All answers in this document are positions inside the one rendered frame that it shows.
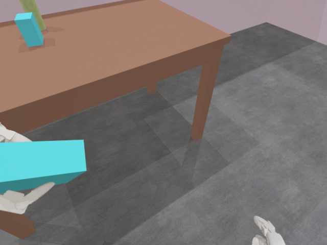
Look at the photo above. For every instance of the left robot hand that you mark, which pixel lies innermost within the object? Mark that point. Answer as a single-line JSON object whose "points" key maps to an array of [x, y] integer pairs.
{"points": [[13, 201]]}

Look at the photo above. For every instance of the right robot hand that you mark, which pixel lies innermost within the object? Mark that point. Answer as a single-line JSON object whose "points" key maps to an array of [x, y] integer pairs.
{"points": [[272, 238]]}

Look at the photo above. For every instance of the sponge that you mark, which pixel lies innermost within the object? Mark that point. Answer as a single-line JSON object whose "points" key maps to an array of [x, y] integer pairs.
{"points": [[27, 165]]}

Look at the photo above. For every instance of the table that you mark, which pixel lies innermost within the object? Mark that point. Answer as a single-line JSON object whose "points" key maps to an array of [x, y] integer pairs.
{"points": [[94, 54]]}

